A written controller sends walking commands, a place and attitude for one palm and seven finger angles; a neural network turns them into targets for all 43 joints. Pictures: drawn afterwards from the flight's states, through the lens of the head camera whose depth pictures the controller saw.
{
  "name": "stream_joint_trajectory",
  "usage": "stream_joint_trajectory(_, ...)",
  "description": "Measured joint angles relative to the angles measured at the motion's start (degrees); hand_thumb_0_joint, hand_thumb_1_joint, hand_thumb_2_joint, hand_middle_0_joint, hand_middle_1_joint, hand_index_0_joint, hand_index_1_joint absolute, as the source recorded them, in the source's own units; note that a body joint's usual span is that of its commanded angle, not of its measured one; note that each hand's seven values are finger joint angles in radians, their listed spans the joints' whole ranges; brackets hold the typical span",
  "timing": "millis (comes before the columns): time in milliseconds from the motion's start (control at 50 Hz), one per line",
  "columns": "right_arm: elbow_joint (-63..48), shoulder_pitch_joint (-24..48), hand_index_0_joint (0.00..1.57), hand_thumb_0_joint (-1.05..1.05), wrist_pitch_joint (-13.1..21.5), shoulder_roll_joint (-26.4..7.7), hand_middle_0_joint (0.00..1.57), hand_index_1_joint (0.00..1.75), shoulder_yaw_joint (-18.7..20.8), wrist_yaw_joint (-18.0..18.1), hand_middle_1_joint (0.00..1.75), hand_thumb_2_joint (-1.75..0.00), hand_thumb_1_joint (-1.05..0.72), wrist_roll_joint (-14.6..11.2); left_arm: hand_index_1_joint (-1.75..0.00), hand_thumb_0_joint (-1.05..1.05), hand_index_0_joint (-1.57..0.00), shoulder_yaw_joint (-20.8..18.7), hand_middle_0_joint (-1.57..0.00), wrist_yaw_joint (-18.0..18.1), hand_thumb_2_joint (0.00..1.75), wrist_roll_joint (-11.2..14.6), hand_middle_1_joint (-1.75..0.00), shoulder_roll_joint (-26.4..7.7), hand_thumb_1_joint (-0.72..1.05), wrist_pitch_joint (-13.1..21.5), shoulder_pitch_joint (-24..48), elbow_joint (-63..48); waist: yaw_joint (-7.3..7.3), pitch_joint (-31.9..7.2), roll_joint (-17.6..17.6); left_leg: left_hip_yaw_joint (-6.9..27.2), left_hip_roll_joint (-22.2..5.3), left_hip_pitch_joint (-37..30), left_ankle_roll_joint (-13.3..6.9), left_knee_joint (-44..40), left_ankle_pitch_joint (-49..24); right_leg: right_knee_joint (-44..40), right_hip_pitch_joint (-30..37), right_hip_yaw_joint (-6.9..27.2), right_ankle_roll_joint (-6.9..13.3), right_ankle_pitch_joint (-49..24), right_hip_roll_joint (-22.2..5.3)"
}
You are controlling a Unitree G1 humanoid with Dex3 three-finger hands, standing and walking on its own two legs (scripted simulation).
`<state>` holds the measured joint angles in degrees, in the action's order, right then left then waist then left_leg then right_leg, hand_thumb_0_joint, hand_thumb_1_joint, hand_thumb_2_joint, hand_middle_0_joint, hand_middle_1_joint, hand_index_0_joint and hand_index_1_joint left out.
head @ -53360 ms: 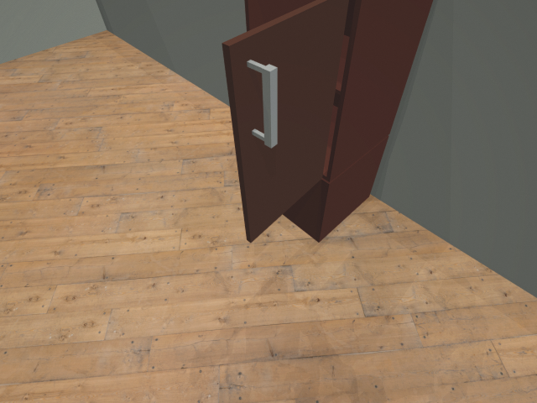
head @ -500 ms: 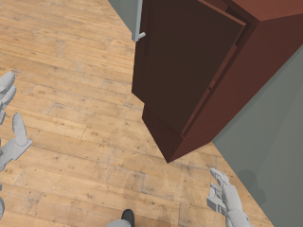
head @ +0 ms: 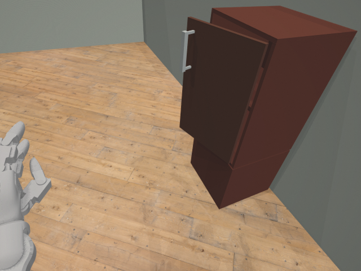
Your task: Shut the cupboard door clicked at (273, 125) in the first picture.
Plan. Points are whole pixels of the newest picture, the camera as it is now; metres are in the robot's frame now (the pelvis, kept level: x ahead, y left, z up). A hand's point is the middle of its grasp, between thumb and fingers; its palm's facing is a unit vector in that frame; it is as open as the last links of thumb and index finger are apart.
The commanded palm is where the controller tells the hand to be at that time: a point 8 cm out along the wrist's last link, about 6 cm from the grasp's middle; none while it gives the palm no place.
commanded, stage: stop stepping back and stand still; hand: left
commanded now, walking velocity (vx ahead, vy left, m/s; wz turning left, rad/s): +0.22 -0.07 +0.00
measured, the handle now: (187, 51) +0.95 +0.07 +0.12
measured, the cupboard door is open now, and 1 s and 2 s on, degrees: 18 18 18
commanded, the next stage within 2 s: let the arm hang, fingers relaxed in 1.06 s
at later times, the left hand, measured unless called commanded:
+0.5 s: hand (7, 208) +0.16 +0.31 +0.14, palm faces +0.44 -0.85 -0.30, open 7.5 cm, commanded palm +0.10 +0.35 +0.18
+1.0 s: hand (33, 188) +0.19 +0.27 +0.17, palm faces +0.31 -0.83 -0.46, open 7.5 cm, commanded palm +0.13 +0.33 +0.18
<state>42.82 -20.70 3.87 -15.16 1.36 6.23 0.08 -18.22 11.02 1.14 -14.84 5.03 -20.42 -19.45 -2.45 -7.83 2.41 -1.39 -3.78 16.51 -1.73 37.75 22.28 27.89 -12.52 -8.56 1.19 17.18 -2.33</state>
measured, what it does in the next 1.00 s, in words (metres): steps on the spot: left foot, then left foot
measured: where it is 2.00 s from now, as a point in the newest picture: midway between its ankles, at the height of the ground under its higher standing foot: outside the picture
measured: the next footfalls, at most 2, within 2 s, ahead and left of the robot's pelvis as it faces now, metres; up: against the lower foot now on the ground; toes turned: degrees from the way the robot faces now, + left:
left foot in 0.04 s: -0.02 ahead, +0.15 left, +0.00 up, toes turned +2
left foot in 0.50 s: +0.04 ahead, +0.17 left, +0.00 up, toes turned -1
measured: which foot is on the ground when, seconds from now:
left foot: up 0.00-0.02, down 0.04-0.26, up 0.28-0.48, down 0.50-1.00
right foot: down 0.00-0.50, up 0.52-0.82, down 0.84-1.00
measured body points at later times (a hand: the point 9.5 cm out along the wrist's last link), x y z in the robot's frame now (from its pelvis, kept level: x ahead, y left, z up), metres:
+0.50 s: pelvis -0.05 +0.06 -0.02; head -0.06 +0.10 +0.43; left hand +0.13 +0.35 +0.16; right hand +0.09 -0.20 -0.08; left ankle +0.00 +0.17 -0.74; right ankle -0.01 -0.07 -0.73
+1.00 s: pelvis -0.03 +0.04 -0.01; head -0.01 +0.05 +0.44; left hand +0.16 +0.31 +0.19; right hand +0.11 -0.20 -0.09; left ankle +0.00 +0.17 -0.74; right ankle -0.06 -0.05 -0.74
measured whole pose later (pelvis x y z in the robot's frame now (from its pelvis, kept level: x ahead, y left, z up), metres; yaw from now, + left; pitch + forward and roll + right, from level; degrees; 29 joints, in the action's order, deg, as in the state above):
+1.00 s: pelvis -0.03 +0.04 -0.01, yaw -4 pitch +1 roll -2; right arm 36.5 -11.7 4.2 -11.2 -0.4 3.5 -1.0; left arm -22.1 8.8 2.4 -24.4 9.1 -32.6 -34.8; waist 0.2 1.4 0.1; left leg -1.1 -3.9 19.4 0.9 34.6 16.0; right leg 29.9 -12.9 -5.4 2.2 17.8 2.0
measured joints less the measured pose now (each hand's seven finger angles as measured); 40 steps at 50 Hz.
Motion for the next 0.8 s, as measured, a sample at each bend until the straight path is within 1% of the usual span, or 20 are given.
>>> stream_joint_trajectory(20,-0.5,0.8,0.2,0.01,0.4,-0.2,0.21,0.3,0.1,0.0,0.3,-0.9,-0.9,0.1,-0.3,0.01,-0.2,0.9,-0.2,-0.1,0.9,-0.1,-0.3,-0.1,0.89,0.3,-1.0,-2.2,0.79,0.5,-0.3,-0.3,0.2,-3.1,-0.4,-4.6,-0.2,1.0,-1.1,0.0,-0.3,0.0,0.0)
stream_joint_trajectory(40,-1.3,1.9,0.2,0.01,0.8,0.1,0.21,0.3,0.2,0.1,0.3,-0.9,-0.9,0.1,-0.3,0.01,-0.2,1.1,-0.2,-0.3,0.9,-0.1,-0.3,-1.0,0.89,1.0,-2.7,-5.0,1.8,1.3,-0.3,-0.6,0.5,-5.4,0.2,-8.4,-1.5,2.6,-2.4,0.2,-0.5,0.2,-0.2)
stream_joint_trajectory(80,-3.4,4.5,0.2,0.01,1.3,2.3,0.2,0.3,-0.1,-0.2,0.3,-0.9,-0.9,0.0,-0.3,0.02,-0.2,-1.4,-0.21,-0.7,0.9,0.0,-0.3,-5.2,0.89,3.0,-7.5,-9.7,3.7,3.4,2.2,-2.6,1.9,-6.6,2.4,-9.2,-3.0,6.7,-4.3,2.7,-0.7,0.3,-1.6)
stream_joint_trajectory(120,-5.9,5.3,0.2,0.01,2.1,4.5,0.2,0.3,-0.7,-0.8,0.3,-0.9,-0.9,0.2,-0.31,0.02,-0.2,-5.0,-0.21,-1.1,0.9,0.2,-0.3,-9.8,0.89,4.6,-12.4,-12.3,5.09,4.1,2.7,-3.8,1.7,-7.1,2.7,-7.9,-2.6,10.9,-5.6,4.3,-0.7,4.0,-0.6)
stream_joint_trajectory(160,-7.0,5.0,0.2,0.01,2.7,6.2,0.2,0.3,-1.3,-1.2,0.3,-0.9,-0.9,0.3,-0.31,0.01,-0.21,-8.0,-0.21,-1.6,0.9,0.1,-0.3,-13.7,0.88,5.2,-14.3,-12.6,5.59,3.8,1.8,-3.9,0.8,-7.4,2.7,-7.2,-2.1,12.4,-6.0,3.9,-0.8,7.4,1.0)
stream_joint_trajectory(200,-7.0,4.5,0.2,0.01,2.9,7.0,0.2,0.3,-2.1,-1.6,0.3,-0.9,-0.9,0.2,-0.31,0.01,-0.21,-9.8,-0.21,-1.8,0.9,0.3,-0.3,-15.6,0.88,6.0,-13.1,-11.3,5.44,3.4,0.5,-3.3,-0.1,-7.1,2.7,-5.8,-1.6,9.8,-4.9,2.6,-0.8,6.6,2.5)
stream_joint_trajectory(220,-7.0,4.3,0.2,0.01,2.8,7.0,0.21,0.3,-2.4,-1.8,0.3,-0.9,-0.9,0.1,-0.31,0.01,-0.21,-10.4,-0.22,-1.8,0.9,0.4,-0.3,-15.8,0.88,6.4,-12.1,-10.3,5.24,3.3,-0.3,-2.9,-0.4,-6.5,2.7,-4.3,-1.0,7.4,-3.9,2.0,-0.7,5.6,3.1)
stream_joint_trajectory(240,-6.9,4.2,0.2,0.01,2.6,6.7,0.21,0.3,-2.6,-1.9,0.3,-0.9,-0.9,-0.1,-0.31,0.01,-0.21,-10.6,-0.21,-1.7,0.9,0.4,-0.3,-15.6,0.88,6.7,-10.9,-9.0,4.96,3.3,-1.3,-2.3,-0.9,-5.5,2.6,-2.1,0.0,6.0,-3.4,1.8,0.2,3.1,3.7)
stream_joint_trajectory(280,-6.3,4.4,0.2,0.01,1.6,5.6,0.21,0.3,-2.5,-2.3,0.3,-0.9,-0.9,-0.4,-0.31,0.01,-0.21,-9.9,-0.21,-1.7,0.9,0.3,-0.3,-13.7,0.88,7.0,-8.8,-6.1,3.98,3.1,-3.5,-0.8,-0.9,-1.9,1.1,5.2,4.7,6.3,-4.1,1.2,2.0,-1.6,4.3)
stream_joint_trajectory(340,-4.0,5.2,0.2,0.01,-0.7,3.9,0.21,0.3,-1.5,-3.1,0.3,-0.9,-0.9,-0.3,-0.31,0.01,-0.21,-6.6,-0.21,-2.0,0.9,-0.3,-0.3,-8.3,0.89,6.9,-7.2,-2.1,1.39,3.3,-4.3,0.6,1.7,6.1,0.9,21.8,6.5,6.1,-4.8,1.9,2.7,-2.1,3.8)
stream_joint_trajectory(380,-3.4,5.4,0.2,0.01,-1.8,3.5,0.21,0.3,-1.4,-3.1,0.3,-0.9,-0.9,-0.1,-0.31,0.01,-0.2,-4.7,-0.21,-2.2,0.9,-0.5,-0.3,-5.3,0.89,5.9,-7.5,-0.9,0.24,3.8,-2.9,-0.4,2.1,8.9,0.8,24.0,5.2,4.9,-4.6,2.9,2.6,-2.5,3.0)
stream_joint_trajectory(420,-3.6,5.2,0.2,0.01,-2.0,3.6,0.21,0.3,-1.8,-2.7,0.3,-0.9,-0.9,0.2,-0.31,0.01,-0.2,-3.0,-0.21,-2.1,0.9,-0.8,-0.3,-3.9,0.89,4.7,-7.6,-1.9,-0.11,4.8,-0.7,-1.4,1.3,8.8,0.5,18.5,3.6,4.0,-4.5,2.9,2.4,-2.8,1.9)
stream_joint_trajectory(480,-5.0,5.2,0.2,0.01,-0.3,3.2,0.21,0.3,-2.0,-1.5,0.3,-0.9,-0.9,0.9,-0.31,0.01,-0.2,-1.5,-0.21,-1.4,0.9,-0.8,-0.3,-4.2,0.89,3.9,-6.8,-7.6,0.29,7.1,1.3,-1.2,0.4,4.1,0.5,3.9,0.7,6.5,-5.5,2.1,1.8,0.0,1.0)
stream_joint_trajectory(500,-5.8,5.4,0.2,0.01,0.7,2.7,0.21,0.3,-1.8,-1.1,0.3,-0.9,-0.9,1.0,-0.31,0.01,-0.2,-1.6,-0.21,-1.2,0.9,-0.7,-0.3,-4.8,0.88,4.3,-6.5,-10.1,0.7,7.8,1.0,-0.4,0.2,3.1,0.8,0.3,-1.9,9.6,-6.7,2.0,1.6,3.5,1.2)
stream_joint_trajectory(540,-6.0,7.0,0.2,0.01,2.1,3.5,0.21,0.3,-1.0,-1.0,0.3,-0.9,-0.9,1.2,-0.31,0.02,-0.21,-3.0,-0.21,-0.5,0.9,-0.9,-0.3,-7.2,0.88,5.5,-5.2,-13.5,1.39,10.3,1.7,-0.9,0.7,2.9,0.8,1.4,-5.7,18.7,-9.4,4.8,1.0,9.1,1.9)
stream_joint_trajectory(560,-5.9,7.5,0.2,0.01,2.6,4.4,0.21,0.3,-0.9,-1.2,0.3,-0.9,-0.9,1.1,-0.31,0.02,-0.21,-4.3,-0.21,-0.6,0.9,-1.0,-0.3,-8.7,0.88,6.4,-5.0,-14.5,1.8,10.8,2.0,-1.2,0.8,2.2,0.7,0.8,-6.0,22.6,-10.5,6.0,0.7,9.4,2.4)
stream_joint_trajectory(600,-6.2,7.6,0.2,0.01,2.9,6.0,0.2,0.3,-1.1,-2.0,0.3,-0.9,-0.9,0.9,-0.31,0.02,-0.21,-7.2,-0.21,-0.9,0.9,-0.6,-0.3,-11.8,0.88,7.7,-5.4,-15.6,3.13,10.5,1.7,-1.0,0.7,0.9,0.5,-1.8,-6.8,26.2,-11.7,6.4,-0.2,8.0,3.1)
stream_joint_trajectory(640,-6.6,7.1,0.2,0.01,2.6,7.1,0.2,0.3,-1.6,-2.9,0.3,-0.9,-0.9,0.6,-0.31,0.01,-0.21,-9.6,-0.21,-1.2,0.9,-0.1,-0.3,-13.9,0.88,8.2,-6.9,-15.6,3.96,9.3,0.7,-0.7,0.2,-0.1,0.5,-5.1,-8.2,25.1,-11.8,5.8,-1.1,5.2,3.2)
stream_joint_trajectory(700,-7.1,6.5,0.2,0.01,1.6,8.1,0.21,0.3,-2.5,-3.8,0.3,-0.9,-0.9,0.1,-0.31,0.01,-0.2,-11.2,-0.21,-1.7,0.9,0.9,-0.3,-14.5,0.89,7.7,-10.4,-13.3,4.26,7.5,-1.1,-1.2,-0.7,-0.9,0.7,-8.9,-9.8,19.6,-10.4,4.8,-2.0,2.5,3.3)
stream_joint_trajectory(800,-7.5,6.6,0.2,0.01,0.5,8.0,0.21,0.3,-3.3,-3.8,0.3,-0.9,-0.9,-0.2,-0.31,0.01,-0.2,-8.2,-0.21,-2.6,0.9,1.5,-0.3,-11.8,0.89,3.4,-13.4,-7.6,3.25,7.3,-2.3,-2.3,-0.8,-0.1,1.3,-10.3,-10.5,7.4,-4.5,4.0,-2.8,0.0,3.4)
